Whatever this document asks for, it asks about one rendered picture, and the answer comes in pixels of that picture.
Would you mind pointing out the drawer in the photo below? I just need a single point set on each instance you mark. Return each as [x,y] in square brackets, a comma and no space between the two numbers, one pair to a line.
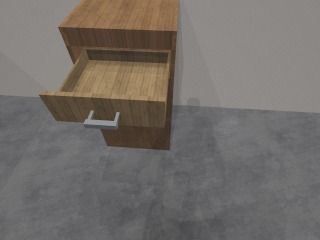
[106,81]

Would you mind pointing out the handle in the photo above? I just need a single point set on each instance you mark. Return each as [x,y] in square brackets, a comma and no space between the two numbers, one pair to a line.
[101,124]

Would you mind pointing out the cabinet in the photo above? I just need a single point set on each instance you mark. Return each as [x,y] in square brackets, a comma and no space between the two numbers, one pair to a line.
[143,25]

